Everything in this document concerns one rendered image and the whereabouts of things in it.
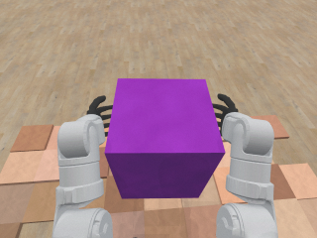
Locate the right robot forearm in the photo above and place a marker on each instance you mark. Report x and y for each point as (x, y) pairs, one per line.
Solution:
(251, 157)

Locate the robot right upper arm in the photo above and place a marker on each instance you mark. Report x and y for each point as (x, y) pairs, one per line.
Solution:
(238, 220)

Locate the robot right hand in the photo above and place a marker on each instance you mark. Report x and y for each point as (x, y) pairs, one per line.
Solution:
(225, 110)

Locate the left robot forearm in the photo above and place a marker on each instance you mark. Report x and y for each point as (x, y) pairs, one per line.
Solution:
(78, 157)

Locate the robot left upper arm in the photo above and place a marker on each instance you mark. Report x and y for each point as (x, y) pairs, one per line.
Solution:
(84, 223)

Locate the robot left hand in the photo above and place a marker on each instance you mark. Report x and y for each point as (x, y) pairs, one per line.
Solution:
(97, 111)

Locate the carton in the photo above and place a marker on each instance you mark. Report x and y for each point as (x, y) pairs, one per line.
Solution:
(163, 139)

